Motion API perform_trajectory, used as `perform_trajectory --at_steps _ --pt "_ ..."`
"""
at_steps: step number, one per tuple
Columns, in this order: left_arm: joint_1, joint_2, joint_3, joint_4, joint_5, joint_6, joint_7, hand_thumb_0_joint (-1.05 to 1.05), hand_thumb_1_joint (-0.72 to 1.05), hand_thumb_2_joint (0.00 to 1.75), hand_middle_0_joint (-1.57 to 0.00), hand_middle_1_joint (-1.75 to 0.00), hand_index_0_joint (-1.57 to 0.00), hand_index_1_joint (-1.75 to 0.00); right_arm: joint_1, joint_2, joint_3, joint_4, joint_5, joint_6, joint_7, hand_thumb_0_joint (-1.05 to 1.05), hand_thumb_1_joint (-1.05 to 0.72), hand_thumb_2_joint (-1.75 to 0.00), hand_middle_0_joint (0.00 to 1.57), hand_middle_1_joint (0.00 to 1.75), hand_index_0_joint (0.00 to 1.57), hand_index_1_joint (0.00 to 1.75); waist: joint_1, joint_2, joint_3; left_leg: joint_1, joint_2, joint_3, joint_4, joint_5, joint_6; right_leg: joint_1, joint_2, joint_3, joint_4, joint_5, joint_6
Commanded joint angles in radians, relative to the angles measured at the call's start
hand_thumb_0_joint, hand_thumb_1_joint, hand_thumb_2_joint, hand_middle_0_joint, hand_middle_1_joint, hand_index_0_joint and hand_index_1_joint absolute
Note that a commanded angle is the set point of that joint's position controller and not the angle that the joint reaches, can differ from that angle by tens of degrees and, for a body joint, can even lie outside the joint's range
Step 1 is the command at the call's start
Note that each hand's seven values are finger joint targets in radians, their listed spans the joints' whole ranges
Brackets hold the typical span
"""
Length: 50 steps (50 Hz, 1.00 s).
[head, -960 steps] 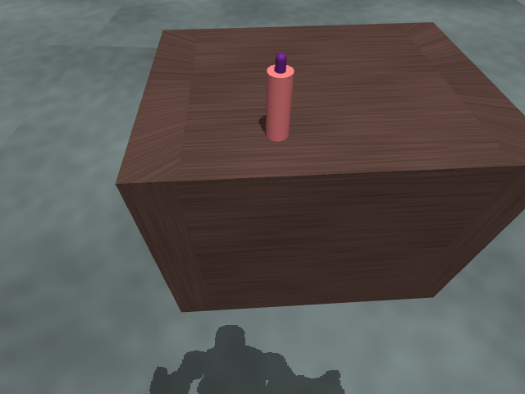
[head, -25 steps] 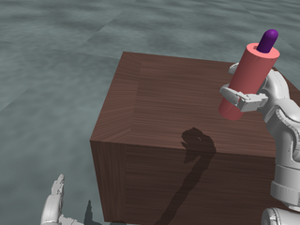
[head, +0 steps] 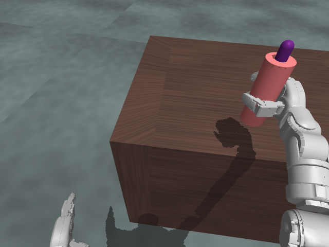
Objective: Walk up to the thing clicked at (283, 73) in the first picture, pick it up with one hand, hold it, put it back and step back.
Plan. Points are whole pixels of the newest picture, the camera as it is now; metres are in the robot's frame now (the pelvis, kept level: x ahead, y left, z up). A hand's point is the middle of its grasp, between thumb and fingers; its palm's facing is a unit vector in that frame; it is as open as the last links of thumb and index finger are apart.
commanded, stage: crouch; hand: right
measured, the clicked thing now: (267, 86) +0.41 -0.18 +0.22
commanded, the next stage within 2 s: lower in 0.92 s
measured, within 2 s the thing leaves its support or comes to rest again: rests again in 1.72 s
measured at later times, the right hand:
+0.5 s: hand (250, 93) +0.47 -0.18 +0.16, palm faces +0.04 +1.00 +0.00, open 8.0 cm
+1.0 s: hand (246, 92) +0.49 -0.18 +0.14, palm faces +0.03 +1.00 +0.01, open 7.9 cm
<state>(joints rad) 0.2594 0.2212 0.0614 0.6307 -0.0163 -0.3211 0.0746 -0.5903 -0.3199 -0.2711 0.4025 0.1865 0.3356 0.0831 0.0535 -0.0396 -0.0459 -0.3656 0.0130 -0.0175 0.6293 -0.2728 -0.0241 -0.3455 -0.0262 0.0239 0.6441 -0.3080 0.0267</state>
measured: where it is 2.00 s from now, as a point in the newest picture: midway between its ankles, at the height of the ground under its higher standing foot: outside the picture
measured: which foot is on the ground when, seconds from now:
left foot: down 0.00-1.00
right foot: down 0.00-1.00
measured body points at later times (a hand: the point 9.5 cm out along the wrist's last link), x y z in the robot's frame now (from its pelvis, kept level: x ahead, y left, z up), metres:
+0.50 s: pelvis +0.00 -0.01 +0.00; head +0.03 +0.00 +0.45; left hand +0.14 +0.26 -0.06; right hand +0.46 -0.23 +0.16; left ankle +0.04 +0.13 -0.72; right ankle +0.02 -0.14 -0.72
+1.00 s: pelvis +0.01 -0.01 -0.01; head +0.06 -0.02 +0.44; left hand +0.15 +0.26 -0.06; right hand +0.49 -0.23 +0.14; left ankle +0.04 +0.13 -0.72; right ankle +0.02 -0.14 -0.72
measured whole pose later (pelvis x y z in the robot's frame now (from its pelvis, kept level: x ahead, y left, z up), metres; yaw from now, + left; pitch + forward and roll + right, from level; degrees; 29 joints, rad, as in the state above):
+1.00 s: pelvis +0.01 -0.01 -0.01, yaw +2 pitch +9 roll +1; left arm 0.29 0.23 0.02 0.43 -0.01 -0.18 0.06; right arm -0.84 -0.42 -0.33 0.98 0.12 -0.11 0.14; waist 0.12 -0.01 -0.08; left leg -0.55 0.00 -0.04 0.68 -0.29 -0.03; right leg -0.53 -0.04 0.00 0.72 -0.35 0.02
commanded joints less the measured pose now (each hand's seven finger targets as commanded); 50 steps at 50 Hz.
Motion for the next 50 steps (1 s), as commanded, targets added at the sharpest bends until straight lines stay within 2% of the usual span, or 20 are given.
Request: perform_trajectory --at_steps 1,5,6,7,8,9,10,12,13,15,17,19,23,26,29,31,36,38,41,50 --pt "-0.168 0.151 0.063 -0.177 0.001 -0.05 0.022 0.0 -0.55 0.05 -0.05 -0.05 -0.05 -0.05 -0.665 -0.284 -0.075 -0.138 0.004 -0.196 0.005 0.0 -0.46 -1.35 1.4 1.47 1.42 1.48 0.01 0.028 -0.324 0.063 -0.01 0.03 -0.102 0.155 0.003 0.095 0.028 -0.02 -0.084 0.121 -0.04" --pt "-0.147 0.146 0.048 -0.187 0.004 -0.043 0.02 0.0 -0.54 0.04 -0.05 -0.05 -0.06 -0.05 -0.735 -0.286 -0.054 -0.034 -0.018 -0.252 0.041 0.0 -0.42 -1.32 1.36 1.44 1.38 1.44 0.021 -0.013 -0.378 0.046 -0.015 0.033 -0.09 0.175 0.013 0.118 0.018 -0.017 -0.086 0.143 -0.031" --pt "-0.128 0.116 0.017 -0.174 0.002 -0.039 0.016 0.0 -0.53 0.03 -0.05 -0.05 -0.06 -0.04 -0.71 -0.258 -0.035 0.028 -0.016 -0.26 0.056 0.0 -0.42 -1.32 1.36 1.44 1.38 1.44 0.023 0.002 -0.374 0.04 -0.021 0.04 -0.083 0.191 0.013 0.125 0.014 -0.014 -0.086 0.164 -0.029" --pt "-0.146 0.131 0.027 -0.217 0.0 -0.039 0.017 0.0 -0.54 0.04 -0.05 -0.05 -0.06 -0.05 -0.749 -0.294 -0.054 -0.004 -0.012 -0.282 0.064 0.0 -0.4 -1.31 1.35 1.43 1.37 1.43 0.024 -0.008 -0.406 0.061 -0.019 0.038 -0.081 0.209 0.013 0.125 0.015 -0.015 -0.086 0.179 -0.029" --pt "-0.116 0.075 -0.023 -0.195 0.0 -0.035 0.013 0.0 -0.54 0.04 -0.05 -0.05 -0.06 -0.05 -0.742 -0.278 -0.047 0.052 -0.013 -0.295 0.078 0.0 -0.39 -1.31 1.34 1.43 1.36 1.43 0.028 -0.01 -0.415 0.056 -0.019 0.037 -0.076 0.235 0.01 0.131 0.016 -0.019 -0.079 0.202 -0.03" --pt "-0.089 0.077 -0.023 -0.193 -0.001 -0.03 0.013 0.0 -0.53 0.04 -0.06 -0.05 -0.06 -0.05 -0.742 -0.273 -0.049 0.044 -0.001 -0.312 0.089 0.0 -0.41 -1.3 1.35 1.42 1.36 1.42 0.026 0.014 -0.417 0.059 -0.024 0.042 -0.073 0.248 0.01 0.131 0.014 -0.019 -0.081 0.221 -0.03" --pt "-0.105 0.126 0.015 -0.234 -0.002 -0.027 0.018 0.0 -0.54 0.04 -0.05 -0.05 -0.06 -0.05 -0.755 -0.347 -0.094 0.057 0.001 -0.327 0.092 0.0 -0.42 -1.31 1.35 1.43 1.37 1.43 0.025 0.011 -0.433 0.068 -0.021 0.036 -0.077 0.249 0.009 0.13 0.016 -0.022 -0.079 0.217 -0.031" --pt "-0.09 0.118 -0.002 -0.254 0.001 -0.017 0.017 0.0 -0.54 0.04 -0.06 -0.05 -0.06 -0.05 -0.793 -0.353 -0.094 0.039 0.004 -0.357 0.095 0.0 -0.44 -1.32 1.36 1.44 1.38 1.44 0.025 -0.017 -0.428 0.064 -0.023 0.037 -0.081 0.242 0.011 0.129 0.018 -0.026 -0.089 0.209 -0.029" --pt "-0.066 0.136 0.033 -0.247 0.002 -0.01 0.02 0.0 -0.54 0.04 -0.06 -0.05 -0.06 -0.05 -0.813 -0.377 -0.111 0.047 0.0 -0.371 0.09 0.0 -0.43 -1.32 1.36 1.44 1.38 1.44 0.035 -0.029 -0.419 0.052 -0.021 0.03 -0.085 0.228 0.01 0.129 0.02 -0.031 -0.089 0.186 -0.03" --pt "0.007 0.103 0.009 -0.187 0.002 0.004 0.012 0.0 -0.54 0.04 -0.05 -0.05 -0.06 -0.05 -0.756 -0.355 -0.107 0.124 -0.001 -0.387 0.087 0.0 -0.46 -1.31 1.36 1.43 1.38 1.43 0.032 -0.032 -0.337 0.023 -0.024 0.029 -0.086 0.215 0.013 0.09 0.022 -0.032 -0.094 0.174 -0.031" --pt "-0.049 0.126 0.024 -0.262 0.005 0.006 0.011 0.0 -0.54 0.04 -0.06 -0.05 -0.06 -0.05 -0.826 -0.393 -0.12 0.079 -0.01 -0.423 0.077 0.0 -0.46 -1.29 1.35 1.41 1.36 1.41 0.038 -0.031 -0.402 0.037 -0.021 0.021 -0.081 0.234 0.009 0.104 0.025 -0.04 -0.074 0.184 -0.033" --pt "-0.015 0.125 0.032 -0.222 0.007 0.023 0.012 0.0 -0.55 0.04 -0.05 -0.05 -0.06 -0.05 -0.806 -0.376 -0.111 0.152 -0.019 -0.431 0.066 0.0 -0.43 -1.27 1.32 1.38 1.33 1.38 0.049 -0.023 -0.345 0.002 -0.023 0.016 -0.083 0.192 0.011 0.067 0.024 -0.038 -0.074 0.136 -0.036" --pt "-0.104 0.136 0.029 -0.333 0.004 0.023 0.014 0.0 -0.55 0.05 -0.06 -0.05 -0.05 -0.05 -0.858 -0.341 -0.077 0.149 -0.024 -0.473 0.067 0.0 -0.41 -1.25 1.29 1.36 1.31 1.36 0.05 -0.015 -0.47 0.045 -0.023 0.017 -0.061 0.25 0.008 0.104 0.022 -0.037 -0.05 0.194 -0.035" --pt "-0.061 0.121 0.011 -0.307 0.004 0.038 0.014 0.0 -0.54 0.05 -0.05 -0.05 -0.06 -0.05 -0.862 -0.334 -0.07 0.193 -0.028 -0.491 0.073 0.0 -0.39 -1.22 1.27 1.33 1.29 1.33 0.043 -0.028 -0.49 0.043 -0.029 0.026 -0.05 0.266 0.012 0.111 0.015 -0.03 -0.044 0.229 -0.028" --pt "-0.028 0.098 -0.009 -0.275 0.003 0.052 0.008 0.0 -0.55 0.05 -0.05 -0.05 -0.05 -0.05 -0.841 -0.332 -0.073 0.25 -0.032 -0.499 0.08 0.0 -0.41 -1.23 1.28 1.34 1.29 1.34 0.047 -0.078 -0.48 -0.001 -0.032 0.029 -0.039 0.282 0.017 0.116 0.01 -0.027 -0.033 0.283 -0.021" --pt "-0.036 0.149 0.038 -0.273 0.005 0.06 0.008 0.0 -0.54 0.04 -0.05 -0.05 -0.06 -0.05 -0.857 -0.36 -0.088 0.24 -0.03 -0.512 0.075 0.0 -0.43 -1.24 1.3 1.35 1.31 1.35 0.053 -0.063 -0.475 -0.016 -0.038 0.035 -0.039 0.263 0.019 0.115 0.003 -0.022 -0.038 0.281 -0.018" --pt "-0.022 0.096 -0.005 -0.259 0.004 0.072 -0.009 0.0 -0.54 0.04 -0.05 -0.05 -0.06 -0.05 -0.837 -0.356 -0.098 0.316 -0.035 -0.531 0.064 0.0 -0.42 -1.23 1.28 1.34 1.3 1.34 0.06 -0.051 -0.405 -0.024 -0.038 0.031 -0.036 0.247 0.017 0.039 0.007 -0.032 -0.028 0.231 -0.023" --pt "-0.103 0.115 -0.007 -0.383 0.002 0.068 -0.01 0.0 -0.55 0.04 -0.06 -0.05 -0.05 -0.05 -0.873 -0.375 -0.1 0.246 -0.037 -0.548 0.065 0.0 -0.44 -1.23 1.28 1.33 1.29 1.33 0.061 -0.029 -0.503 0.032 -0.033 0.023 -0.028 0.283 0.012 0.059 0.012 -0.036 -0.017 0.25 -0.03" --pt "-0.013 0.171 0.049 -0.355 0.003 0.08 -0.002 0.0 -0.54 0.04 -0.05 -0.05 -0.05 -0.05 -0.863 -0.387 -0.102 0.253 -0.043 -0.546 0.066 0.0 -0.41 -1.25 1.29 1.36 1.31 1.36 0.083 -0.054 -0.513 -0.003 -0.033 0.02 -0.016 0.311 0.011 0.098 0.014 -0.038 -0.004 0.273 -0.03" --pt "-0.029 0.131 0.014 -0.355 0.0 0.087 -0.007 0.0 -0.55 0.05 -0.05 -0.05 -0.05 -0.05 -0.886 -0.37 -0.096 0.286 -0.041 -0.562 0.07 0.0 -0.43 -1.21 1.27 1.32 1.28 1.32 0.076 -0.07 -0.496 -0.05 -0.037 0.031 -0.001 0.274 0.017 0.073 0.003 -0.026 0.012 0.275 -0.024"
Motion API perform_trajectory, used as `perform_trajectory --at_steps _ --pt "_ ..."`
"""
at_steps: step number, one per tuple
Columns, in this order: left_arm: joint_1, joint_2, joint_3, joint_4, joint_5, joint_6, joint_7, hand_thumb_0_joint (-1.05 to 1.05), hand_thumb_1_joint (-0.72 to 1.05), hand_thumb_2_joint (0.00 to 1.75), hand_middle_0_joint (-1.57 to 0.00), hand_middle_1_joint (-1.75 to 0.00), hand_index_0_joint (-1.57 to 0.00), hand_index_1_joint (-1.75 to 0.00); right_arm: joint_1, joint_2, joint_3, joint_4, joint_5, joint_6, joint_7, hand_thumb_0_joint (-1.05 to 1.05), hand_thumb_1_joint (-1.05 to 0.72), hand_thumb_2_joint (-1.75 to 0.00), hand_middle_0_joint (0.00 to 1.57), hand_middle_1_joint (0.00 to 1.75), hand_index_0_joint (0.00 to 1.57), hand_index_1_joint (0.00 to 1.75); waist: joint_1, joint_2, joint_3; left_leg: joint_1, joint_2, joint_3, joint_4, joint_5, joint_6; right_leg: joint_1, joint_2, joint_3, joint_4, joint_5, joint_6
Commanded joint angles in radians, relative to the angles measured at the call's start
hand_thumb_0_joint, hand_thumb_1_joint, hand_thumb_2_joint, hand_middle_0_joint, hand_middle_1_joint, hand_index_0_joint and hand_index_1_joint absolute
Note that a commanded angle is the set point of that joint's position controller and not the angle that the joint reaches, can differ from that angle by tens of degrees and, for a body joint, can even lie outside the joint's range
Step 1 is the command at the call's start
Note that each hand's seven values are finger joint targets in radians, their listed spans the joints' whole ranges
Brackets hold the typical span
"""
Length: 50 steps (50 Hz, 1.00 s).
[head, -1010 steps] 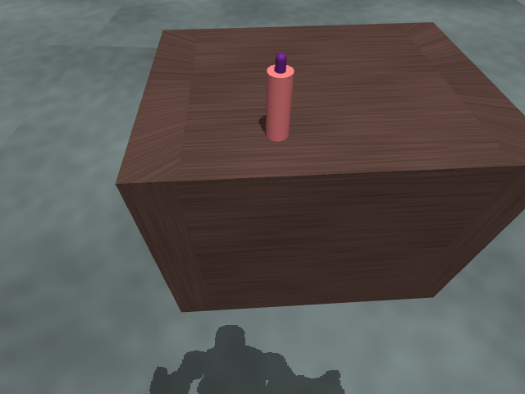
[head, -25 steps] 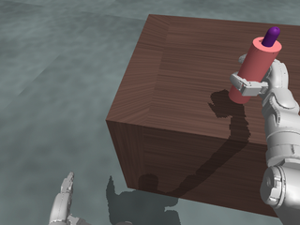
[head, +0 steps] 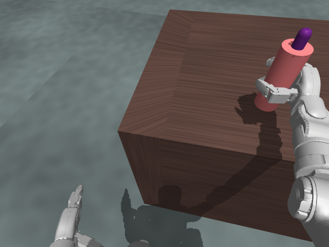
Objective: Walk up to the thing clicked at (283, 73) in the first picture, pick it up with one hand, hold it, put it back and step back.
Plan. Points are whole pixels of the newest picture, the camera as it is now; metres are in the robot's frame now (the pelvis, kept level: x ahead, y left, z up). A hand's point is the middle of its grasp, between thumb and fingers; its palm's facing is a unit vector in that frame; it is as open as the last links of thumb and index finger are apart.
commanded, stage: lower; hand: right
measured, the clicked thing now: (282, 72) +0.48 -0.19 +0.17
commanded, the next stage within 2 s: loosen in 0.80 s
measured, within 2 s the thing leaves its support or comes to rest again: rests again in 0.72 s
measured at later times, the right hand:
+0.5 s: hand (262, 97) +0.48 -0.18 +0.09, palm faces +0.06 +1.00 +0.03, open 7.9 cm
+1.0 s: hand (259, 99) +0.49 -0.18 +0.08, palm faces +0.07 +1.00 +0.00, open 7.9 cm
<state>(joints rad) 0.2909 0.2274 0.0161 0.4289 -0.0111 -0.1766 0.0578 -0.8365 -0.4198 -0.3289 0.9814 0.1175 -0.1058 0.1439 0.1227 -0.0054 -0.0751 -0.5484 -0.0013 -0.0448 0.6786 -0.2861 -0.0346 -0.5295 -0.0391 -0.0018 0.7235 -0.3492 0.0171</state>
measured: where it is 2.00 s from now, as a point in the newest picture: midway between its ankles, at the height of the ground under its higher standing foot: outside the picture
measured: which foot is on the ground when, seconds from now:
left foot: down 0.00-1.00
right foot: down 0.00-1.00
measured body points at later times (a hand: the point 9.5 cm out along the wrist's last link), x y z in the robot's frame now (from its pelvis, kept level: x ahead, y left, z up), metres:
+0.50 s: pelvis +0.00 +0.00 -0.01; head +0.07 -0.02 +0.43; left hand +0.14 +0.27 -0.06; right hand +0.48 -0.23 +0.09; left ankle +0.03 +0.14 -0.72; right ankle +0.00 -0.13 -0.72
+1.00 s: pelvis -0.01 +0.01 -0.03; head +0.08 -0.01 +0.41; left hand +0.14 +0.27 -0.06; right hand +0.48 -0.23 +0.08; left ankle +0.03 +0.14 -0.72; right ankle +0.00 -0.13 -0.72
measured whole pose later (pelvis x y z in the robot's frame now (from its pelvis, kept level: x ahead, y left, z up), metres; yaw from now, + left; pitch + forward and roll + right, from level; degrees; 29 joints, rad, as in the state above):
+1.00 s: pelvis -0.01 +0.01 -0.03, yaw +0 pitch +16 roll +1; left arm 0.32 0.24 0.01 0.22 0.04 -0.13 0.03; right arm -0.86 -0.45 -0.39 1.08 0.07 -0.27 0.15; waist 0.18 0.01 -0.10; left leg -0.80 -0.02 -0.03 0.88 -0.36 -0.03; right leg -0.79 -0.05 0.02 0.93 -0.42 0.03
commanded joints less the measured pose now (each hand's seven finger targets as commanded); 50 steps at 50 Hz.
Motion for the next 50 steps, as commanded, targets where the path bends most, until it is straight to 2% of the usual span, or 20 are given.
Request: perform_trajectory --at_steps 1,17,20,23,25,28,31,33,34,36,38,39,40,41,42,44,45,47,48,50 --pt "-0.05 0.108 0.046 -0.113 -0.003 -0.054 0.008 0.0 -0.55 0.05 -0.05 -0.05 -0.05 -0.05 -0.633 -0.26 -0.033 -0.272 0.03 -0.122 0.011 0.0 -0.44 -1.21 1.27 1.31 1.28 1.31 0.007 -0.104 -0.428 0.12 -0.022 0.058 -0.054 0.27 0.028 0.23 0.018 -0.003 -0.068 0.288 -0.017" --pt "0.002 0.121 0.059 -0.193 0.009 -0.039 -0.005 0.0 -0.55 0.05 -0.05 -0.05 -0.05 -0.05 -0.589 -0.253 -0.052 -0.243 0.025 -0.203 0.023 0.0 -0.43 -1.24 1.29 1.35 1.3 1.35 0.032 -0.114 -0.49 0.055 -0.023 0.045 0.021 0.283 0.03 0.177 0.023 0.001 0.011 0.296 -0.021" --pt "-0.056 0.156 0.076 -0.257 0.016 -0.044 0.006 0.0 -0.55 0.06 -0.05 -0.05 -0.05 -0.05 -0.676 -0.351 -0.093 -0.336 0.014 -0.226 0.012 0.0 -0.44 -1.27 1.31 1.38 1.32 1.38 0.023 -0.165 -0.621 0.079 -0.021 0.043 0.041 0.32 0.031 0.237 0.021 0.0 0.038 0.365 -0.016" --pt "-0.021 0.137 0.064 -0.231 0.016 -0.037 -0.002 0.0 -0.56 0.06 -0.05 -0.05 -0.05 -0.05 -0.549 -0.225 -0.048 -0.186 0.019 -0.22 0.013 0.0 -0.42 -1.27 1.3 1.37 1.31 1.37 0.052 -0.114 -0.511 0.023 -0.03 0.051 0.042 0.27 0.034 0.162 0.017 0.012 0.03 0.328 -0.015" --pt "-0.075 0.204 0.106 -0.292 0.027 -0.039 0.008 0.0 -0.55 0.05 -0.05 -0.05 -0.05 -0.05 -0.716 -0.407 -0.122 -0.378 0.0 -0.252 -0.004 0.0 -0.44 -1.29 1.32 1.39 1.34 1.39 0.025 -0.197 -0.693 0.051 -0.029 0.052 0.057 0.31 0.033 0.272 0.012 0.011 0.058 0.418 -0.009" --pt "0.041 0.121 0.065 -0.142 0.025 -0.021 -0.01 0.0 -0.54 0.05 -0.05 -0.05 -0.05 -0.05 -0.463 -0.177 -0.034 -0.056 0.008 -0.222 0.008 0.0 -0.41 -1.31 1.32 1.41 1.34 1.41 0.058 -0.089 -0.373 -0.044 -0.032 0.057 0.051 0.224 0.036 0.075 0.017 0.012 0.039 0.271 -0.018" --pt "-0.122 0.185 0.075 -0.404 0.03 -0.042 0.001 0.0 -0.55 0.05 -0.05 -0.05 -0.05 -0.05 -0.727 -0.373 -0.104 -0.352 -0.012 -0.271 -0.002 0.0 -0.42 -1.32 1.35 1.44 1.37 1.44 0.031 -0.137 -0.725 0.118 -0.027 0.048 0.08 0.346 0.031 0.207 0.019 0.001 0.073 0.372 -0.018" --pt "0.163 0.086 0.045 -0.096 0.027 -0.006 -0.018 0.0 -0.54 0.05 -0.05 -0.05 -0.05 -0.05 -0.423 -0.149 -0.018 0.029 0.001 -0.227 0.02 0.0 -0.42 -1.3 1.32 1.41 1.34 1.41 0.067 -0.078 -0.308 -0.063 -0.036 0.06 0.068 0.214 0.035 0.023 0.024 0.009 0.054 0.235 -0.023" --pt "0.052 0.108 0.053 -0.208 0.024 -0.017 -0.02 0.0 -0.55 0.05 -0.05 -0.05 -0.05 -0.05 -0.415 -0.145 -0.036 0.023 0.006 -0.234 0.025 0.0 -0.41 -1.3 1.31 1.4 1.33 1.4 0.077 -0.031 -0.321 -0.064 -0.033 0.057 0.063 0.204 0.032 -0.008 0.023 0.015 0.054 0.209 -0.029" --pt "-0.165 0.26 0.15 -0.491 0.03 -0.042 0.006 0.0 -0.55 0.04 -0.05 -0.04 -0.05 -0.05 -0.803 -0.502 -0.177 -0.45 -0.017 -0.298 -0.001 0.0 -0.44 -1.3 1.32 1.4 1.34 1.4 0.039 -0.152 -0.803 0.117 -0.023 0.042 0.089 0.318 0.029 0.209 0.019 0.005 0.081 0.322 -0.022" --pt "0.19 0.109 0.062 -0.125 0.041 -0.002 -0.016 0.0 -0.53 0.04 -0.05 -0.05 -0.05 -0.05 -0.461 -0.144 -0.002 0.02 -0.013 -0.23 0.027 0.0 -0.43 -1.3 1.33 1.41 1.35 1.41 0.077 -0.137 -0.348 -0.109 -0.037 0.058 0.097 0.223 0.036 0.064 0.02 0.005 0.082 0.287 -0.018" --pt "0.165 0.095 0.06 -0.126 0.029 -0.001 -0.026 0.0 -0.53 0.03 -0.05 -0.05 -0.06 -0.05 -0.418 -0.131 -0.026 0.027 0.007 -0.233 0.035 0.0 -0.42 -1.31 1.32 1.42 1.34 1.42 0.088 -0.074 -0.279 -0.139 -0.037 0.06 0.09 0.183 0.035 -0.005 0.019 0.019 0.08 0.234 -0.02" --pt "-0.043 0.137 0.066 -0.366 0.023 -0.028 -0.018 0.0 -0.55 0.04 -0.06 -0.05 -0.05 -0.05 -0.51 -0.215 -0.076 -0.097 0.005 -0.259 0.023 0.0 -0.41 -1.3 1.31 1.4 1.33 1.4 0.072 -0.05 -0.478 -0.054 -0.032 0.056 0.093 0.217 0.032 0.034 0.017 0.027 0.087 0.249 -0.026" --pt "-0.197 0.238 0.131 -0.559 0.028 -0.045 -0.001 0.0 -0.56 0.05 -0.05 -0.04 -0.05 -0.05 -0.756 -0.458 -0.182 -0.404 -0.011 -0.302 0.003 0.0 -0.41 -1.29 1.31 1.39 1.33 1.39 0.049 -0.107 -0.787 0.082 -0.024 0.046 0.107 0.299 0.032 0.156 0.016 0.019 0.099 0.316 -0.023" --pt "-0.085 0.215 0.114 -0.461 0.041 -0.033 0.001 0.0 -0.55 0.05 -0.05 -0.04 -0.04 -0.05 -0.821 -0.472 -0.159 -0.446 -0.021 -0.302 0.004 0.0 -0.42 -1.29 1.32 1.4 1.34 1.4 0.035 -0.207 -0.8 0.057 -0.028 0.048 0.117 0.303 0.034 0.221 0.016 0.007 0.108 0.349 -0.017" --pt "0.182 0.063 0.031 -0.117 0.042 0.004 -0.027 0.0 -0.54 0.04 -0.05 -0.05 -0.05 -0.05 -0.392 -0.068 0.013 0.106 -0.011 -0.227 0.033 0.0 -0.41 -1.28 1.32 1.4 1.34 1.4 0.096 -0.088 -0.228 -0.189 -0.041 0.065 0.103 0.117 0.038 -0.045 0.02 0.015 0.083 0.148 -0.022" --pt "0.076 0.07 0.026 -0.228 0.034 -0.009 -0.031 0.0 -0.54 0.04 -0.05 -0.05 -0.05 -0.05 -0.386 -0.079 -0.024 0.085 -0.001 -0.232 0.029 0.0 -0.42 -1.31 1.32 1.41 1.34 1.42 0.09 -0.019 -0.24 -0.174 -0.038 0.063 0.097 0.096 0.034 -0.097 0.021 0.026 0.08 0.107 -0.03" --pt "-0.234 0.244 0.127 -0.635 0.038 -0.043 0.0 0.0 -0.51 0.01 -0.06 -0.05 -0.07 -0.04 -0.833 -0.491 -0.175 -0.461 -0.035 -0.309 -0.004 0.0 -0.26 -1.15 1.27 1.28 1.28 1.28 0.044 -0.165 -0.866 0.07 -0.023 0.04 0.119 0.236 0.031 0.164 0.012 0.015 0.109 0.242 -0.022" --pt "-0.025 0.215 0.114 -0.481 0.049 -0.022 -0.001 0.0 -0.51 0.02 -0.06 -0.05 -0.07 -0.04 -0.818 -0.426 -0.106 -0.41 -0.044 -0.291 0.004 0.0 -0.22 -1.07 1.25 1.2 1.26 1.2 0.041 -0.234 -0.801 0.048 -0.029 0.043 0.123 0.251 0.036 0.193 0.021 -0.002 0.111 0.259 -0.019" --pt "0.254 0.098 0.069 -0.132 0.036 0.014 -0.024 0.0 -0.49 0.01 -0.05 -0.06 -0.07 -0.04 -0.332 -0.097 -0.001 0.142 -0.02 -0.207 0.039 0.0 -0.15 -0.91 1.24 1.09 1.24 1.09 0.107 -0.072 -0.202 -0.177 -0.039 0.064 0.097 0.108 0.037 -0.081 0.027 0.009 0.091 0.104 -0.028"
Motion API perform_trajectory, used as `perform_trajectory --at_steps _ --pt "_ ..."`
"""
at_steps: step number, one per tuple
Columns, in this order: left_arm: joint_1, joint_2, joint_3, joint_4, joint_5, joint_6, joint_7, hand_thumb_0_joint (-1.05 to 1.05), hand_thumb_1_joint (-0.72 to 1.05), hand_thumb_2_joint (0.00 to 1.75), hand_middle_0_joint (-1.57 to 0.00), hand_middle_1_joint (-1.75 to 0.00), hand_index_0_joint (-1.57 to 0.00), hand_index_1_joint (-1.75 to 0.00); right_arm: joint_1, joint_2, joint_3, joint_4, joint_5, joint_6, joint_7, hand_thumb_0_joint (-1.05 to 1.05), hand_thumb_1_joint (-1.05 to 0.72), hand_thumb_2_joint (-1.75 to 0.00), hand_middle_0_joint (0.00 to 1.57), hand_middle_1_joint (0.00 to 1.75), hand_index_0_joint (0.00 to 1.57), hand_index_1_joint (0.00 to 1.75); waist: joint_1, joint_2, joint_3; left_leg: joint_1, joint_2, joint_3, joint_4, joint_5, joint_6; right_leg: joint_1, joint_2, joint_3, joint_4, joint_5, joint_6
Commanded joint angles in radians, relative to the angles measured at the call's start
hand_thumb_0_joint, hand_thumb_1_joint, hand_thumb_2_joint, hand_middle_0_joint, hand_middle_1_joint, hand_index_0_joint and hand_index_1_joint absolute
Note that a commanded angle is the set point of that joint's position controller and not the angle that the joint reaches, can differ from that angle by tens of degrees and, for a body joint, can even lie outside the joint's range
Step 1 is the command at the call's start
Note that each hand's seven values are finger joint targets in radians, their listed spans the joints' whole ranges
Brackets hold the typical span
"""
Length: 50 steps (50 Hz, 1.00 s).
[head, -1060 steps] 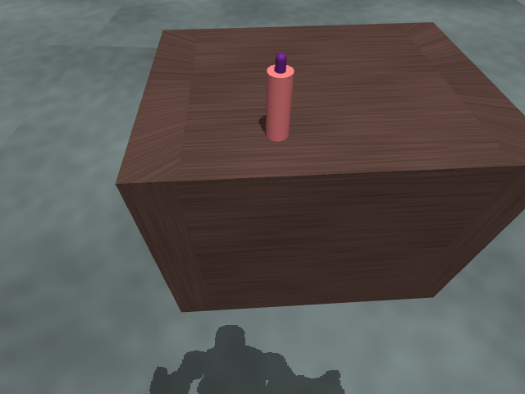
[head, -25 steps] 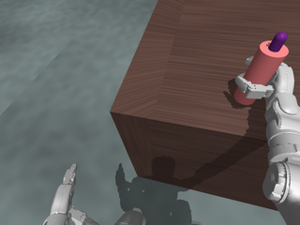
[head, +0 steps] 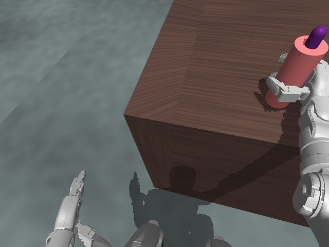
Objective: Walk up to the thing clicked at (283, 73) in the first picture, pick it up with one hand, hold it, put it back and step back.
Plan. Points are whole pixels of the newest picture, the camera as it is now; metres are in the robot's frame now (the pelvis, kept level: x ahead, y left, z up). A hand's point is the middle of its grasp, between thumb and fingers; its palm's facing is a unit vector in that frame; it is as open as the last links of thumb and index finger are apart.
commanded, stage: open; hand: right
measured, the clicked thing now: (295, 70) +0.50 -0.19 +0.13
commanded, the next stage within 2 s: withdraw in 0.46 s
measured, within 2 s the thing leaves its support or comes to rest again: neither
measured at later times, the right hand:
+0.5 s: hand (287, 75) +0.51 -0.18 +0.11, palm faces +0.06 +1.00 +0.03, open 14.0 cm
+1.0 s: hand out of the picture +0.51 -0.23 +0.22, palm faces +0.13 +0.99 -0.01, open 17.5 cm
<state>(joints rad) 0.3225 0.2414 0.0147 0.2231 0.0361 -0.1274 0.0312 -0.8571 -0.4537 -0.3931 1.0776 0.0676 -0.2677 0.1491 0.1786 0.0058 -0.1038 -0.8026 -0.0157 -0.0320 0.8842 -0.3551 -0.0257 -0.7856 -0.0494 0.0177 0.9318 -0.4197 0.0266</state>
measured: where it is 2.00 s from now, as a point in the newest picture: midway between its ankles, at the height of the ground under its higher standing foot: outside the picture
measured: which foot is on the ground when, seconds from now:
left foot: down 0.00-1.00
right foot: down 0.00-1.00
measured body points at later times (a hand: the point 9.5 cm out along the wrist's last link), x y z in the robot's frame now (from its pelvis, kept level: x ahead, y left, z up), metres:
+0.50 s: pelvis +0.00 +0.00 +0.00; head +0.09 -0.02 +0.44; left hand +0.15 +0.26 -0.03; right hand +0.50 -0.24 +0.11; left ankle +0.04 +0.14 -0.69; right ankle +0.01 -0.13 -0.69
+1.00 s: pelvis +0.02 +0.00 +0.02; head +0.08 +0.00 +0.46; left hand +0.16 +0.27 -0.04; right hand +0.50 -0.29 +0.22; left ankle +0.04 +0.14 -0.69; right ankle +0.01 -0.13 -0.69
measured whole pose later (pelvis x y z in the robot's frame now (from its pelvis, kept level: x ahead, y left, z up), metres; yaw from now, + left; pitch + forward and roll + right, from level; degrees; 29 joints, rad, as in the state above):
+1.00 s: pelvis +0.02 +0.00 +0.02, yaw -1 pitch +13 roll +1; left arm 0.33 0.27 0.03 0.35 -0.02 -0.08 0.04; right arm -0.96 -0.57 -0.42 1.09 0.10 -0.12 0.22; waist 0.12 -0.04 -0.13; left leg -0.66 0.00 -0.03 0.79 -0.36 -0.03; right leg -0.64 -0.04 0.02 0.83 -0.42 0.02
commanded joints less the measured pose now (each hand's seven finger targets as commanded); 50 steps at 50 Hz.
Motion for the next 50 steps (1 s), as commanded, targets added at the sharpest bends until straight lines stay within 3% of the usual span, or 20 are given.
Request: perform_trajectory --at_steps 1,2,3,5,6,8,9,11,12,14,15,16,17,20,22,24,25,29,32,50 --pt "0.076 0.107 0.062 -0.082 -0.02 -0.048 0.003 0.0 -0.49 0.01 -0.06 -0.06 -0.08 -0.04 -0.387 -0.167 -0.018 -0.069 0.041 -0.063 0.02 0.0 -0.13 -0.83 1.17 1.03 1.17 1.03 0.018 -0.041 -0.286 0.143 -0.018 0.042 -0.113 0.187 0.022 0.153 0.041 0.002 -0.116 0.17 -0.045" --pt "-0.169 0.204 0.12 -0.352 -0.022 -0.075 0.02 0.0 -0.51 0.02 -0.06 -0.05 -0.07 -0.04 -0.66 -0.438 -0.139 -0.42 0.031 -0.115 -0.005 0.0 -0.08 -0.75 1.14 0.96 1.14 0.96 -0.021 -0.112 -0.684 0.339 -0.002 0.018 -0.101 0.284 0.016 0.295 0.037 -0.006 -0.1 0.257 -0.042" --pt "-0.183 0.218 0.125 -0.389 -0.01 -0.076 0.027 0.0 -0.52 0.02 -0.06 -0.05 -0.06 -0.04 -0.813 -0.495 -0.142 -0.559 0.017 -0.128 -0.005 0.0 0.0 -0.67 1.15 0.91 1.14 0.92 -0.023 -0.194 -0.833 0.383 0.002 0.005 -0.085 0.349 0.017 0.391 0.034 -0.023 -0.081 0.325 -0.037" --pt "0.192 0.106 0.075 -0.001 -0.004 -0.038 0.012 0.0 -0.5 0.02 -0.05 -0.06 -0.07 -0.04 -0.389 -0.059 0.08 -0.011 0.029 -0.044 0.032 0.0 0.08 -0.54 1.16 0.85 1.15 0.85 0.05 -0.081 -0.295 0.145 -0.024 0.046 -0.094 0.252 0.026 0.21 0.041 -0.016 -0.09 0.23 -0.042" --pt "0.176 0.084 0.066 0.021 -0.019 -0.036 0.003 0.0 -0.52 0.04 -0.05 -0.06 -0.06 -0.05 -0.328 -0.08 0.034 0.002 0.043 -0.044 0.036 0.0 0.16 -0.55 1.08 0.81 1.07 0.81 0.048 -0.025 -0.196 0.113 -0.02 0.048 -0.106 0.205 0.024 0.118 0.043 -0.003 -0.097 0.172 -0.05" --pt "-0.232 0.194 0.104 -0.435 -0.022 -0.079 0.023 0.0 -0.56 0.05 -0.06 -0.05 -0.05 -0.05 -0.72 -0.451 -0.141 -0.486 0.019 -0.12 0.001 0.0 0.29 -0.42 0.95 0.69 0.95 0.69 -0.022 -0.104 -0.781 0.39 0.005 0.005 -0.083 0.346 0.015 0.306 0.034 -0.014 -0.078 0.304 -0.044" --pt "-0.126 0.18 0.1 -0.342 -0.008 -0.069 0.026 0.0 -0.55 0.05 -0.05 -0.05 -0.05 -0.05 -0.796 -0.422 -0.085 -0.518 0.01 -0.122 0.007 0.0 0.31 -0.37 0.9 0.63 0.9 0.63 -0.024 -0.194 -0.793 0.375 0.0 0.006 -0.072 0.364 0.018 0.369 0.037 -0.029 -0.071 0.334 -0.038" --pt "0.189 0.092 0.069 0.026 -0.012 -0.032 0.007 0.0 -0.53 0.04 -0.05 -0.06 -0.06 -0.05 -0.336 -0.044 0.076 0.014 0.027 -0.038 0.035 0.0 0.39 -0.29 0.84 0.56 0.83 0.56 0.046 -0.064 -0.223 0.102 -0.022 0.046 -0.091 0.214 0.026 0.165 0.04 -0.011 -0.094 0.189 -0.044" --pt "0.14 0.09 0.064 -0.027 -0.022 -0.033 0.002 0.0 -0.53 0.04 -0.06 -0.06 -0.06 -0.05 -0.307 -0.121 0.007 0.019 0.028 -0.035 0.026 0.0 0.42 -0.25 0.81 0.52 0.81 0.52 0.03 -0.024 -0.198 0.106 -0.019 0.046 -0.105 0.185 0.022 0.116 0.042 -0.004 -0.104 0.165 -0.049" --pt "-0.183 0.2 0.116 -0.408 -0.018 -0.062 0.017 0.0 -0.55 0.05 -0.05 -0.05 -0.05 -0.05 -0.656 -0.422 -0.121 -0.395 0.0 -0.089 -0.004 0.0 0.47 -0.21 0.69 0.45 0.69 0.45 -0.018 -0.124 -0.713 0.316 -0.008 0.023 -0.08 0.315 0.02 0.322 0.029 -0.011 -0.09 0.303 -0.039" --pt "-0.055 0.181 0.108 -0.309 -0.002 -0.051 0.016 0.0 -0.54 0.05 -0.05 -0.05 -0.05 -0.05 -0.697 -0.298 -0.019 -0.381 0.0 -0.079 0.01 0.0 0.43 -0.21 0.62 0.41 0.61 0.41 0.005 -0.188 -0.668 0.268 -0.016 0.034 -0.072 0.324 0.026 0.376 0.027 -0.018 -0.093 0.334 -0.03" --pt "0.158 0.134 0.09 -0.07 -0.001 -0.028 0.008 0.0 -0.54 0.04 -0.05 -0.05 -0.05 -0.05 -0.454 -0.113 0.063 -0.053 0.006 -0.036 0.024 0.0 0.4 -0.2 0.59 0.39 0.58 0.39 0.035 -0.134 -0.361 0.13 -0.026 0.052 -0.073 0.249 0.031 0.258 0.03 -0.013 -0.103 0.267 -0.031" --pt "0.215 0.095 0.071 0.011 -0.012 -0.018 -0.005 0.0 -0.53 0.04 -0.05 -0.06 -0.05 -0.05 -0.305 -0.058 0.048 0.045 0.02 -0.017 0.033 0.0 0.41 -0.2 0.58 0.39 0.58 0.39 0.043 -0.044 -0.175 0.08 -0.028 0.062 -0.09 0.191 0.029 0.151 0.036 -0.004 -0.111 0.204 -0.037" --pt "-0.087 0.182 0.116 -0.321 -0.014 -0.047 0.005 0.0 -0.55 0.05 -0.05 -0.05 -0.05 -0.05 -0.616 -0.34 -0.077 -0.326 0.002 -0.069 0.009 0.0 0.53 -0.15 0.42 0.3 0.42 0.3 -0.011 -0.142 -0.626 0.265 -0.012 0.033 -0.07 0.306 0.026 0.312 0.028 -0.013 -0.091 0.307 -0.036" --pt "0.109 0.15 0.12 -0.136 -0.008 -0.03 0.003 0.0 -0.55 0.05 -0.05 -0.05 -0.05 -0.05 -0.495 -0.133 0.043 -0.153 0.016 -0.041 0.026 0.0 0.5 -0.12 0.35 0.23 0.35 0.23 0.031 -0.111 -0.405 0.157 -0.021 0.05 -0.071 0.255 0.028 0.259 0.031 -0.01 -0.093 0.251 -0.036" --pt "0.056 0.12 0.082 -0.153 -0.023 -0.034 -0.004 0.0 -0.56 0.06 -0.05 -0.05 -0.04 -0.06 -0.419 -0.191 -0.026 -0.127 0.026 -0.044 0.018 0.0 0.54 -0.08 0.3 0.18 0.29 0.18 -0.001 -0.064 -0.354 0.149 -0.02 0.055 -0.085 0.204 0.027 0.198 0.031 0.001 -0.108 0.219 -0.039" --pt "-0.055 0.162 0.104 -0.291 -0.025 -0.045 0.002 0.0 -0.56 0.06 -0.05 -0.05 -0.04 -0.05 -0.549 -0.287 -0.065 -0.285 0.022 -0.064 0.008 0.0 0.56 -0.06 0.24 0.15 0.24 0.15 -0.012 -0.089 -0.53 0.221 -0.015 0.045 -0.079 0.239 0.026 0.268 0.027 0.0 -0.106 0.247 -0.037" --pt "0.105 0.118 0.084 -0.14 -0.017 -0.03 -0.001 0.0 -0.51 0.02 -0.06 -0.06 -0.06 -0.05 -0.453 -0.18 -0.005 -0.152 0.021 -0.051 0.012 0.0 0.54 -0.08 0.09 0.09 0.09 0.09 0.002 -0.104 -0.416 0.179 -0.018 0.048 -0.069 0.266 0.028 0.244 0.033 -0.008 -0.093 0.276 -0.033" --pt "-0.009 0.191 0.134 -0.254 -0.018 -0.033 0.01 0.0 -0.52 0.03 -0.06 -0.05 -0.06 -0.05 -0.588 -0.355 -0.079 -0.335 0.009 -0.075 0.0 0.0 0.58 -0.06 0.06 0.07 0.06 0.07 -0.018 -0.139 -0.595 0.273 -0.012 0.039 -0.065 0.328 0.029 0.307 0.034 -0.013 -0.085 0.338 -0.031" --pt "-0.078 0.166 0.067 -0.051 -0.063 -0.029 0.031 0.0 -0.52 0.02 -0.05 -0.05 -0.06 -0.04 -0.504 -0.372 -0.042 -0.097 0.044 0.134 0.136 0.0 0.53 -0.04 0.06 0.05 0.06 0.05 -0.046 0.007 -0.383 0.386 -0.006 0.046 -0.193 0.366 0.015 0.323 0.036 -0.018 -0.211 0.359 -0.044"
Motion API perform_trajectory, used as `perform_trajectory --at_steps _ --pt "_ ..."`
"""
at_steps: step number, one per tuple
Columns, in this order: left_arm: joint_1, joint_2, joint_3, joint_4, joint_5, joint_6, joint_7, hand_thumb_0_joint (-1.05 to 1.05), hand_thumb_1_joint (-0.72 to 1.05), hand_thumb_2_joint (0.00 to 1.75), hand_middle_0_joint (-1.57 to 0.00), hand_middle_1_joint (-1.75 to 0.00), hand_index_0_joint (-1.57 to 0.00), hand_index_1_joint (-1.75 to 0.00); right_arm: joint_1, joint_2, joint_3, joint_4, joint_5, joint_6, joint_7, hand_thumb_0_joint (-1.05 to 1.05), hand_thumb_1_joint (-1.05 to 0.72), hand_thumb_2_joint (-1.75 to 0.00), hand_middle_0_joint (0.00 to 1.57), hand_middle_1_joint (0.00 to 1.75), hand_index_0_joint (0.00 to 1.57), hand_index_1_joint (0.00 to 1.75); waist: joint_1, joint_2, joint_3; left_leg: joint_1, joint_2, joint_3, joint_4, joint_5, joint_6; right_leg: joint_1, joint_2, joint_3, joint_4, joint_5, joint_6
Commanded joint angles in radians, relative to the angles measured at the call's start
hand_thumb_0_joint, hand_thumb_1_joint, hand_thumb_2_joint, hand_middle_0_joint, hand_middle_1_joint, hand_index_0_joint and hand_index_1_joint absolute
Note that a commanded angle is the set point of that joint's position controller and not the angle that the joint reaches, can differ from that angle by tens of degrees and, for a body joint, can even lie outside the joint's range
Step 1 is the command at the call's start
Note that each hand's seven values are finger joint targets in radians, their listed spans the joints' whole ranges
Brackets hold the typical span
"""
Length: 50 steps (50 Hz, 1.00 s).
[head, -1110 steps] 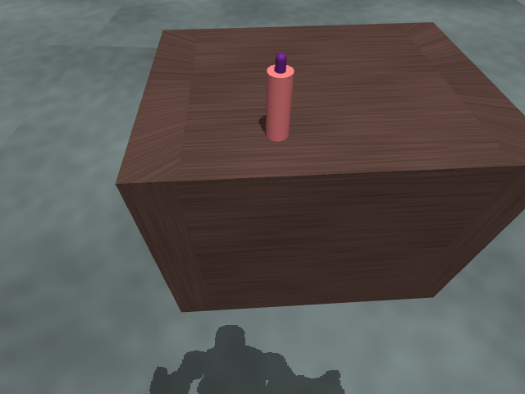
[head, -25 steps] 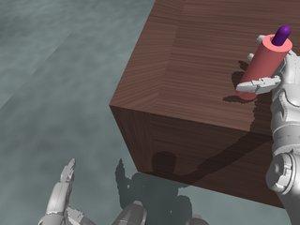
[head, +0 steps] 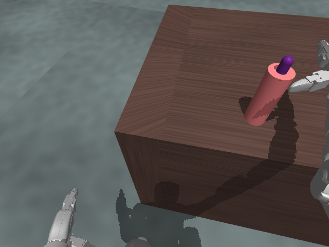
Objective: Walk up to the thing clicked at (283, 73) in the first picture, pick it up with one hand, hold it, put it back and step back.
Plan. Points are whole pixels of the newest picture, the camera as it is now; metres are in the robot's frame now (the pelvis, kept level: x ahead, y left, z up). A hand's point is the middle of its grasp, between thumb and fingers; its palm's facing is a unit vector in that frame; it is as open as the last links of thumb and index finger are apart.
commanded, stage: rise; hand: right
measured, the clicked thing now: (269, 92) +0.48 -0.18 +0.11
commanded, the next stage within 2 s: sink last in 0.10 s
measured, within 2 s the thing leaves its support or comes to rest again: neither
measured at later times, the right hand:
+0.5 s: hand out of the picture +0.42 -0.35 +0.18, palm faces +0.44 +0.84 -0.32, open 17.7 cm
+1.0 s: hand out of the picture +0.19 -0.25 +0.18, palm faces +0.41 +0.82 -0.40, open 17.7 cm
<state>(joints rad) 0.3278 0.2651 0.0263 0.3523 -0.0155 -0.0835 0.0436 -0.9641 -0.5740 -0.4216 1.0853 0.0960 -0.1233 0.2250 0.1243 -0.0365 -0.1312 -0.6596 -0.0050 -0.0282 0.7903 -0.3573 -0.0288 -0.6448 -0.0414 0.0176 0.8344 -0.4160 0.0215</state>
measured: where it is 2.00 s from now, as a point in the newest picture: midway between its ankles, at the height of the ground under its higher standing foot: outside the picture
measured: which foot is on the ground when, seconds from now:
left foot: down 0.00-1.00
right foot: down 0.00-1.00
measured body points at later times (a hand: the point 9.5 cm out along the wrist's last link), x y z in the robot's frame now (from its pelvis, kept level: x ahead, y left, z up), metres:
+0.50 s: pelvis +0.02 -0.01 +0.02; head +0.05 -0.01 +0.47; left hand +0.18 +0.26 -0.02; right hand +0.40 -0.39 +0.20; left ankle +0.01 +0.14 -0.70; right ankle -0.01 -0.13 -0.70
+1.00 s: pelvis +0.01 +0.00 +0.02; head +0.00 +0.03 +0.47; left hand +0.19 +0.26 -0.03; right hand +0.16 -0.29 +0.20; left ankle +0.01 +0.14 -0.70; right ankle -0.01 -0.13 -0.70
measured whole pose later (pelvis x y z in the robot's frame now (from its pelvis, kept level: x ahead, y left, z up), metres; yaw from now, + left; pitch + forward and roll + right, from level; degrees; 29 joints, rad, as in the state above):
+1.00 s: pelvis +0.01 +0.00 +0.02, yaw -2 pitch +0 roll +0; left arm 0.39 0.25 0.16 0.27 -0.05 0.01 0.05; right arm 0.50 -0.31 -0.34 -0.41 0.09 -0.09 -0.02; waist -0.06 -0.07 -0.07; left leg -0.31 0.03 0.00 0.65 -0.35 -0.03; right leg -0.29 -0.01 0.03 0.65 -0.37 0.02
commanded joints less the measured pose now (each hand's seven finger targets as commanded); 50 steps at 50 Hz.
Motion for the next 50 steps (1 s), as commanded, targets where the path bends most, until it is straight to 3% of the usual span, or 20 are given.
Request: perform_trajectory --at_steps 1,2,4,6,8,13,14,20,21,22,24,25,27,28,30,36,40,44,45,50 --pt "-0.071 0.167 0.079 -0.187 -0.011 -0.074 0.024 0.0 -0.56 0.08 -0.06 -0.06 -0.05 -0.07 -0.412 -0.255 -0.007 -0.092 0.015 -0.002 0.074 0.0 0.54 -0.02 0.07 0.04 0.07 0.04 0.023 0.041 -0.348 0.222 -0.017 0.042 -0.106 0.362 0.017 0.208 0.027 -0.017 -0.117 0.357 -0.04" --pt "-0.097 0.156 0.08 -0.25 -0.011 -0.06 0.015 0.0 -0.53 0.06 -0.05 -0.06 -0.05 -0.06 -0.373 -0.377 0.013 -0.092 -0.092 -0.003 0.015 0.0 0.55 -0.04 0.06 0.06 0.06 0.06 -0.047 0.076 -0.327 0.26 -0.006 0.036 -0.138 0.336 0.012 0.199 0.032 -0.039 -0.142 0.337 -0.035" --pt "0.002 0.133 0.059 -0.204 -0.017 -0.045 -0.001 0.0 -0.53 0.05 -0.05 -0.06 -0.05 -0.06 -0.349 -0.285 0.06 -0.02 -0.083 0.011 -0.023 0.0 0.57 -0.03 0.06 0.06 0.06 0.06 -0.013 0.089 -0.236 0.237 -0.009 0.034 -0.168 0.279 0.007 0.188 0.034 -0.047 -0.166 0.266 -0.041" --pt "0.082 0.095 0.026 -0.151 -0.019 -0.029 -0.02 0.0 -0.52 0.04 -0.05 -0.05 -0.05 -0.05 -0.314 -0.353 0.039 -0.025 -0.1 0.021 -0.038 0.0 0.58 -0.03 0.06 0.06 0.06 0.06 -0.022 0.095 -0.191 0.252 0.001 0.031 -0.183 0.265 0.003 0.156 0.043 -0.058 -0.181 0.242 -0.045" --pt "0.077 0.062 -0.014 -0.157 -0.019 -0.021 -0.039 0.0 -0.52 0.04 -0.05 -0.06 -0.05 -0.05 -0.394 -0.453 0.001 -0.14 -0.119 0.015 -0.065 0.0 0.61 -0.03 0.06 0.06 0.06 0.06 -0.047 0.022 -0.28 0.278 0.002 0.024 -0.177 0.31 0.007 0.207 0.047 -0.066 -0.181 0.298 -0.039" --pt "0.029 0.129 0.054 -0.148 -0.023 -0.016 -0.055 0.0 -0.51 0.05 -0.04 -0.06 -0.05 -0.05 -0.339 -0.528 -0.063 -0.24 -0.136 0.016 -0.126 0.0 0.61 -0.02 0.05 0.05 0.05 0.05 -0.079 -0.098 -0.389 0.328 -0.002 0.036 -0.158 0.419 0.029 0.304 0.048 -0.057 -0.181 0.448 -0.017" --pt "-0.025 0.157 0.076 -0.21 -0.024 -0.021 -0.049 0.0 -0.51 0.05 -0.05 -0.06 -0.05 -0.05 -0.417 -0.532 -0.059 -0.398 -0.131 0.002 -0.138 0.0 0.61 -0.03 0.06 0.05 0.05 0.05 -0.088 -0.169 -0.504 0.344 -0.003 0.036 -0.158 0.428 0.034 0.386 0.04 -0.052 -0.179 0.498 -0.006" --pt "-0.123 0.182 0.107 -0.263 -0.025 -0.037 -0.021 0.0 -0.54 0.07 -0.05 -0.06 -0.04 -0.06 -0.071 -0.306 0.02 -0.359 -0.116 0.003 -0.196 0.0 0.61 -0.04 0.06 0.05 0.05 0.05 -0.089 -0.061 -0.419 0.307 -0.027 0.075 -0.173 0.401 0.045 0.429 0.001 -0.023 -0.182 0.615 0.007" --pt "-0.104 0.173 0.107 -0.303 -0.027 -0.039 -0.018 0.0 -0.54 0.07 -0.05 -0.05 -0.05 -0.05 -0.045 -0.331 0.004 -0.5 -0.11 -0.007 -0.2 0.0 0.61 -0.04 0.05 0.06 0.05 0.06 -0.113 -0.098 -0.461 0.336 -0.024 0.075 -0.17 0.419 0.046 0.462 0.004 -0.027 -0.181 0.637 0.006" --pt "-0.086 0.187 0.111 -0.359 -0.027 -0.046 -0.017 0.0 -0.53 0.06 -0.05 -0.05 -0.05 -0.05 0.041 -0.247 0.047 -0.433 -0.104 0.006 -0.195 0.0 0.61 -0.04 0.05 0.06 0.05 0.06 -0.093 -0.049 -0.42 0.342 -0.025 0.079 -0.168 0.437 0.044 0.457 0.003 -0.026 -0.183 0.658 0.006" --pt "0.079 0.156 0.11 -0.258 -0.036 -0.028 -0.022 0.0 -0.53 0.06 -0.05 -0.05 -0.05 -0.05 0.282 -0.203 0.05 -0.53 -0.081 0.019 -0.195 0.0 0.61 -0.04 0.06 0.05 0.05 0.05 -0.109 -0.069 -0.287 0.324 -0.026 0.085 -0.18 0.429 0.045 0.436 0.006 -0.039 -0.205 0.66 0.006" --pt "0.177 0.114 0.1 -0.154 -0.042 -0.01 -0.031 0.0 -0.53 0.06 -0.05 -0.05 -0.05 -0.05 0.364 -0.233 0.006 -0.666 -0.067 0.017 -0.196 0.0 0.61 -0.04 0.05 0.06 0.05 0.06 -0.132 -0.09 -0.241 0.322 -0.027 0.091 -0.181 0.418 0.047 0.427 0.002 -0.037 -0.214 0.669 0.006" --pt "0.159 0.093 0.107 -0.18 -0.051 0.003 -0.054 0.0 -0.53 0.06 -0.05 -0.05 -0.05 -0.05 0.5 -0.16 0.041 -0.89 -0.041 0.029 -0.182 0.0 0.6 -0.04 0.06 0.05 0.05 0.05 -0.14 -0.102 -0.2 0.329 -0.026 0.091 -0.19 0.405 0.05 0.41 0.006 -0.047 -0.229 0.646 0.005" --pt "0.171 0.093 0.121 -0.159 -0.055 0.013 -0.061 0.0 -0.52 0.05 -0.05 -0.05 -0.05 -0.05 0.601 -0.168 0.011 -1.029 -0.028 0.039 -0.183 0.0 0.6 -0.04 0.06 0.05 0.05 0.05 -0.145 -0.11 -0.163 0.335 -0.025 0.09 -0.204 0.393 0.05 0.397 0.011 -0.055 -0.242 0.614 0.001" --pt "0.136 0.081 0.132 -0.139 -0.063 0.027 -0.073 0.0 -0.53 0.06 -0.05 -0.05 -0.05 -0.05 0.594 -0.173 -0.006 -1.269 -0.018 0.044 -0.188 0.0 0.6 -0.04 0.06 0.05 0.05 0.05 -0.139 -0.149 -0.13 0.339 -0.023 0.085 -0.213 0.38 0.051 0.392 0.014 -0.059 -0.26 0.571 -0.001" --pt "-0.043 0.123 0.174 -0.174 -0.046 0.047 -0.043 0.0 -0.53 0.06 -0.05 -0.05 -0.05 -0.05 0.854 -0.174 -0.111 -1.632 -0.002 0.036 -0.252 0.0 0.61 -0.03 0.06 0.05 0.05 0.05 -0.167 -0.13 -0.124 0.426 0.001 0.065 -0.231 0.345 0.041 0.367 0.036 -0.057 -0.27 0.41 -0.015" --pt "-0.085 0.133 0.203 -0.185 -0.029 0.031 0.011 0.0 -0.54 0.06 -0.05 -0.05 -0.05 -0.05 1.148 -0.041 -0.076 -1.659 -0.005 0.019 -0.286 0.0 0.58 -0.04 0.06 0.05 0.05 0.05 -0.174 -0.029 -0.114 0.454 0.0 0.079 -0.22 0.325 0.033 0.37 0.034 -0.035 -0.258 0.399 -0.018" --pt "-0.018 0.102 0.179 -0.265 -0.026 0.032 0.024 0.0 -0.53 0.05 -0.05 -0.05 -0.05 -0.05 1.363 0.104 0.013 -1.614 -0.014 -0.005 -0.27 0.0 0.6 -0.04 0.05 0.06 0.05 0.06 -0.154 0.124 -0.046 0.432 0.007 0.09 -0.22 0.329 0.018 0.367 0.035 -0.04 -0.254 0.384 -0.031" --pt "-0.031 0.136 0.213 -0.288 -0.029 0.028 0.029 0.0 -0.53 0.05 -0.05 -0.05 -0.05 -0.05 1.389 0.125 0.035 -1.603 -0.012 -0.006 -0.265 0.0 0.6 -0.04 0.05 0.06 0.05 0.06 -0.146 0.138 -0.033 0.425 0.01 0.089 -0.224 0.317 0.015 0.371 0.037 -0.046 -0.259 0.373 -0.032" --pt "0.108 0.062 0.191 -0.223 -0.04 0.033 0.009 0.0 -0.52 0.05 -0.05 -0.06 -0.05 -0.05 1.406 0.081 -0.019 -1.774 0.0 -0.051 -0.246 0.0 0.6 -0.04 0.05 0.06 0.05 0.06 -0.155 0.047 0.066 0.353 0.018 0.085 -0.244 0.202 0.014 0.341 0.052 -0.058 -0.296 0.265 -0.031"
